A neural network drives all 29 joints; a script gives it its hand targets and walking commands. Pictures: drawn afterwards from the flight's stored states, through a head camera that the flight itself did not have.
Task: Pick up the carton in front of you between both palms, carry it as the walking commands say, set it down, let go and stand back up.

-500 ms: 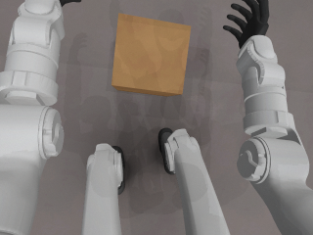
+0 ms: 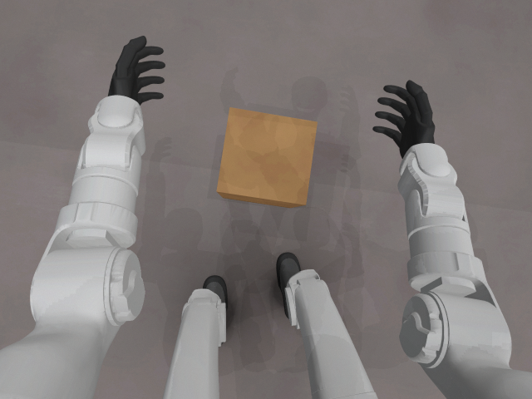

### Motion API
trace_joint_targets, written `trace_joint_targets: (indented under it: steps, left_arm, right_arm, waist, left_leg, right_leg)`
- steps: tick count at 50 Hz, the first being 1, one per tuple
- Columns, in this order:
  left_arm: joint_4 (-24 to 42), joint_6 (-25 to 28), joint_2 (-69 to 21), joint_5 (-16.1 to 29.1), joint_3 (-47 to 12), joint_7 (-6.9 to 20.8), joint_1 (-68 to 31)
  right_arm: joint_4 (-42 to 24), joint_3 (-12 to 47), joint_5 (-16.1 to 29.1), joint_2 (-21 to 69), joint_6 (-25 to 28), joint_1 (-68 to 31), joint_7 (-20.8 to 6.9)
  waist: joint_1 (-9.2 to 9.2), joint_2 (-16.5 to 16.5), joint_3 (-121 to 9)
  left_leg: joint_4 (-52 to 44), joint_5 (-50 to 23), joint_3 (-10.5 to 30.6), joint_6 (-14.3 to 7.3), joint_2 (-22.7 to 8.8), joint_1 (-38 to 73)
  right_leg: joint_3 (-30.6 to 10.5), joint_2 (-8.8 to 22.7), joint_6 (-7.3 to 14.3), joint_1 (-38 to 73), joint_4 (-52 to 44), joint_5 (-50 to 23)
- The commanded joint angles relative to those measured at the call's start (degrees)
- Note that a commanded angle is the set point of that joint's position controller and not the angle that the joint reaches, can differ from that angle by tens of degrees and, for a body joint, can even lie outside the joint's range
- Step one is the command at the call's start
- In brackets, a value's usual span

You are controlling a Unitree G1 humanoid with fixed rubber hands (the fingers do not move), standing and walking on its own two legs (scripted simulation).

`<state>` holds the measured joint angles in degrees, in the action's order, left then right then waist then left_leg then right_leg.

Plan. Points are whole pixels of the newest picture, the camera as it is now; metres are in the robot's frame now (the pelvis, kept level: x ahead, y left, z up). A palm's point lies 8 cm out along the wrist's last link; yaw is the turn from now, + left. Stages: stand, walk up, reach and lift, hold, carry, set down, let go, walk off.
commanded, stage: let go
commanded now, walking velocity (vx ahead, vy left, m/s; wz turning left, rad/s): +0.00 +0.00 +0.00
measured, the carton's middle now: (264, 164) +0.48 -0.08 -0.53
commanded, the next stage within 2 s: stand in 1.24 s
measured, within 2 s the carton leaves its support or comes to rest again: neither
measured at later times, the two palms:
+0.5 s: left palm (63, 230) +0.36 +0.17 +0.00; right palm (508, 264) +0.27 -0.26 +0.02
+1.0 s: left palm out of the picture +0.25 +0.24 +0.05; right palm (500, 304) +0.24 -0.22 +0.05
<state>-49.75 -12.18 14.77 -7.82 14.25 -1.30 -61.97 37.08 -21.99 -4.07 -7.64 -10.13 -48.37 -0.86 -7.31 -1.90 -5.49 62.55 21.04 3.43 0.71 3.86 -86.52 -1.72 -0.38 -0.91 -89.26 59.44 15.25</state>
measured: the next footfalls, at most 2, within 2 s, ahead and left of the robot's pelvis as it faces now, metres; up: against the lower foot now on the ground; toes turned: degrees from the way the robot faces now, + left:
none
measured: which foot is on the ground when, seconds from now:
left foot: down 0.00-1.00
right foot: down 0.00-1.00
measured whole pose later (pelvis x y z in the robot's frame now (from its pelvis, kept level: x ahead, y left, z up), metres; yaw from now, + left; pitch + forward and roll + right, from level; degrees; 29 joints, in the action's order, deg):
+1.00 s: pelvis +0.08 +0.01 +0.12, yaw -2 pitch -2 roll -1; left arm -24.4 -6.0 12.1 0.3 2.2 3.7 13.4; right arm 24.5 -2.7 -0.9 -12.1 -6.6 12.4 -4.2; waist 0.3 -1.5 4.2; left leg 25.6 18.0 3.0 -1.5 1.9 -5.1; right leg -2.9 -0.5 -1.3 -8.7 24.3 13.2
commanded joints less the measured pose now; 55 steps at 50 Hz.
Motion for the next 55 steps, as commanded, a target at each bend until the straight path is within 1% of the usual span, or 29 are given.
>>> trace_joint_targets:
  steps: [1,3,6,8,11,16,20,24,27,32,35,38,44,48,51,52,53,55]
  left_arm:
    - [12.1,1.3,-0.1,-1.0,0.8,-3.0,-0.8]
    - [16.8,2.0,-1.4,-0.7,0.3,-4.2,4.0]
    - [21.8,3.1,-2.4,0.1,-0.6,-4.9,10.7]
    - [23.2,4.0,-2.6,0.8,-1.2,-4.7,15.6]
    - [23.1,5.5,-2.6,1.7,-2.2,-3.6,23.3]
    - [20.2,8.4,-2.2,2.8,-3.2,-1.8,36.1]
    - [19.9,10.7,-1.1,3.5,-4.1,-1.0,45.0]
    - [21.6,12.5,-0.2,4.0,-5.1,-0.4,52.9]
    - [23.2,13.2,-0.1,4.4,-6.0,0.1,58.1]
    - [25.4,12.9,0.2,5.4,-7.6,1.2,64.8]
    - [26.4,12.1,0.3,6.0,-8.8,2.1,68.2]
    - [27.6,11.0,0.4,6.8,-9.9,3.1,70.6]
    - [30.2,8.4,0.9,8.2,-11.2,4.7,72.1]
    - [31.2,6.9,1.3,8.3,-11.2,5.1,71.4]
    - [31.5,6.1,1.4,7.8,-10.9,5.1,71.4]
    - [27.7,7.7,0.9,8.6,-11.5,4.0,74.4]
    - [28.7,8.0,1.3,8.0,-11.3,3.4,74.0]
    - [29.1,8.0,1.7,8.1,-11.4,2.9,73.1]
  right_arm:
    - [-9.0,1.5,-1.6,-8.4,1.7,1.4,-2.7]
    - [-10.6,3.4,-1.6,-9.2,2.2,5.4,-4.0]
    - [-11.6,6.3,-0.5,-9.4,3.0,11.7,-5.3]
    - [-11.7,8.2,0.5,-9.2,3.6,16.6,-5.8]
    - [-11.8,10.6,2.0,-8.8,4.7,23.7,-6.1]
    - [-12.9,13.8,4.0,-7.8,7.2,34.8,-5.2]
    - [-15.6,16.3,5.1,-7.8,8.9,44.1,-4.2]
    - [-19.0,18.1,5.9,-8.0,10.0,52.2,-3.4]
    - [-20.2,19.1,6.3,-8.2,10.3,56.3,-3.1]
    - [-19.8,19.6,6.5,-9.3,10.0,58.8,-3.3]
    - [-18.6,19.2,6.1,-10.0,9.3,59.6,-3.4]
    - [-17.8,18.6,5.4,-10.4,8.3,60.3,-3.4]
    - [-17.5,17.3,3.7,-10.8,5.6,60.9,-3.1]
    - [-17.6,16.9,3.0,-10.9,4.1,60.1,-3.2]
    - [-17.8,17.0,2.9,-10.7,3.3,59.6,-3.4]
    - [-20.4,17.0,2.3,-12.6,0.6,57.1,-2.0]
    - [-19.9,17.2,2.2,-12.2,-0.1,58.3,-1.4]
    - [-20.2,17.8,2.5,-11.7,-0.7,58.6,-0.9]
  waist:
    - [-1.85,-4.0,-58.2]
    - [-1.63,-3.1,-54.2]
    - [-1.11,-2.1,-46.4]
    - [-0.63,-1.5,-41.8]
    - [0.05,-0.1,-36.5]
    - [1.2,3.2,-30.2]
    - [1.96,4.6,-25.8]
    - [2.51,4.6,-21.2]
    - [3.33,3.0,-16.8]
    - [5.11,-0.9,-8.1]
    - [6.26,-2.3,-3.7]
    - [6.81,-1.8,-0.1]
    - [6.49,1.1,5.0]
    - [6.25,1.4,7.0]
    - [6.53,0.6,7.7]
    - [6.8,0.9,4.9]
    - [7.14,-0.2,5.3]
    - [7.14,-0.5,5.7]
  left_leg:
    - [-8.9,-23.7,-2.3,2.0,1.8,35.8]
    - [-11.7,-19.9,-2.5,2.2,1.8,36.3]
    - [-15.7,-13.7,-2.9,2.2,1.5,36.0]
    - [-17.9,-10.8,-3.3,2.0,1.3,36.2]
    - [-20.4,-8.6,-3.8,1.5,1.1,36.8]
    - [-23.9,-8.2,-3.9,0.4,0.8,37.5]
    - [-26.7,-9.8,-3.6,-0.1,0.4,41.5]
    - [-30.0,-12.9,-3.2,-0.5,-0.1,48.9]
    - [-32.9,-15.3,-2.7,-0.5,-0.5,56.1]
    - [-37.7,-18.1,-2.1,0.2,-1.3,67.2]
    - [-39.8,-19.4,-1.8,0.6,-1.9,71.0]
    - [-41.3,-19.7,-1.5,0.7,-2.6,72.8]
    - [-42.9,-18.6,-1.1,0.5,-3.3,74.7]
    - [-43.2,-17.1,-1.1,0.4,-3.4,74.6]
    - [-43.1,-16.7,-1.2,0.4,-3.4,74.1]
    - [-40.9,-22.3,-0.7,0.6,-3.6,77.5]
    - [-40.1,-23.9,-1.0,1.0,-3.4,77.2]
    - [-39.8,-23.7,-1.2,0.9,-3.2,77.2]
  right_leg:
    - [5.8,-3.2,-0.5,42.5,-3.6,-25.8]
    - [5.0,-2.9,-0.1,46.7,-5.8,-24.2]
    - [3.6,-2.3,0.2,52.6,-9.4,-21.0]
    - [2.7,-1.8,0.1,56.2,-11.5,-19.6]
    - [1.5,-1.2,-0.2,61.6,-14.3,-19.4]
    - [-0.5,-0.5,-0.8,71.7,-17.5,-24.3]
    - [-1.6,-0.2,-1.3,78.7,-20.2,-29.3]
    - [-2.0,-0.2,-1.6,83.1,-23.3,-33.2]
    - [-1.4,-0.7,-1.6,83.6,-26.2,-31.6]
    - [0.2,-2.0,-1.0,82.4,-31.6,-23.1]
    - [1.0,-2.7,-0.6,82.8,-33.7,-19.6]
    - [1.6,-3.1,-0.3,84.0,-34.9,-17.3]
    - [2.3,-3.5,0.2,86.4,-35.8,-14.7]
    - [2.6,-3.5,0.3,87.6,-35.6,-13.3]
    - [2.6,-3.4,0.4,88.8,-35.2,-13.0]
    - [2.4,-4.7,0.1,87.5,-33.3,-10.8]
    - [2.5,-4.5,0.2,86.7,-33.4,-10.4]
    - [2.3,-4.4,0.1,85.8,-33.4,-10.8]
